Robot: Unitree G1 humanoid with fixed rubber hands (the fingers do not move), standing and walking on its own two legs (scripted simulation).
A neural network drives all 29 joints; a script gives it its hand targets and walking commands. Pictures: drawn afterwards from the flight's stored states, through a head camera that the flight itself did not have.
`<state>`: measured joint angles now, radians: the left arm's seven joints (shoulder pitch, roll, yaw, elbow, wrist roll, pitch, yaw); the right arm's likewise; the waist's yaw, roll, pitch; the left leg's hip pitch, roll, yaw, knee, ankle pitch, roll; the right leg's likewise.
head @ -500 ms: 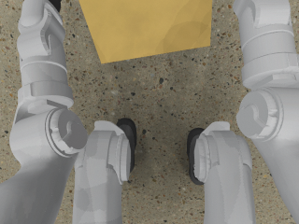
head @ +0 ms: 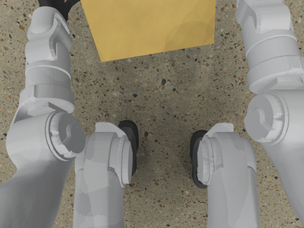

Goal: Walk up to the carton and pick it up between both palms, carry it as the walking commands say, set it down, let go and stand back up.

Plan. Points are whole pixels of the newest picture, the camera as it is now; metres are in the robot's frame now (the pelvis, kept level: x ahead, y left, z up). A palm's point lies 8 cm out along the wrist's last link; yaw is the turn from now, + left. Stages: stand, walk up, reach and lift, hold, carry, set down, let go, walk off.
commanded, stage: set down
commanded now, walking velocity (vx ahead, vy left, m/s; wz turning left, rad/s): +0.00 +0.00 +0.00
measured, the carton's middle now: out of the picture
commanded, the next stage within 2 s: none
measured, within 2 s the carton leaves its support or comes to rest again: rests again in 0.16 s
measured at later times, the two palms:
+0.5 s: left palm (53, 35) +0.48 +0.24 -0.21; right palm out of the picture +0.53 -0.17 -0.20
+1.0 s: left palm (19, 21) +0.49 +0.26 -0.14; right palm out of the picture +0.56 -0.17 -0.14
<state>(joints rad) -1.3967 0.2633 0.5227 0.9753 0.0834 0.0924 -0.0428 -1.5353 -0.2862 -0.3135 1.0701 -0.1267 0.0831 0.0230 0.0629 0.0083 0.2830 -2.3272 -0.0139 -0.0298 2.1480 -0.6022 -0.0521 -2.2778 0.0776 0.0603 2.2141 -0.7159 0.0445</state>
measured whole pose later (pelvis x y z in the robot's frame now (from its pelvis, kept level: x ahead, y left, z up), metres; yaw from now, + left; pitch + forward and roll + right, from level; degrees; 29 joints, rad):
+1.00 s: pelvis -0.03 +0.00 +0.01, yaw +1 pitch +39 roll +2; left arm -1.34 0.38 0.28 0.97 -0.19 0.11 0.09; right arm -1.48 -0.49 -0.04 1.04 0.18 0.15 -0.05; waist 0.08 0.00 0.31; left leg -2.26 -0.02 -0.03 2.09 -0.52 -0.05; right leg -2.22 0.04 0.04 2.17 -0.64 0.02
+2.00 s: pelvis +0.01 +0.00 +0.26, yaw +0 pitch +47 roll +1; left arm -1.04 0.27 0.39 0.74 -0.05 0.23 -0.01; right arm -1.21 -0.41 -0.24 0.91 0.02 0.23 0.09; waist 0.09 -0.03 -0.07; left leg -1.65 0.00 -0.01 1.12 -0.30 -0.02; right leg -1.62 0.02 0.05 1.18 -0.38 0.02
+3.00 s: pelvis +0.10 +0.00 +0.39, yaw +0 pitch +5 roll +0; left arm 0.24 0.19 0.03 0.41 -0.01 0.05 -0.07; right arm 0.18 -0.21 -0.06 0.47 0.00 0.04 0.06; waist 0.02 0.00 0.02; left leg -0.32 0.00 -0.02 0.50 -0.25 -0.02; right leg -0.28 -0.01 0.03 0.51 -0.32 0.01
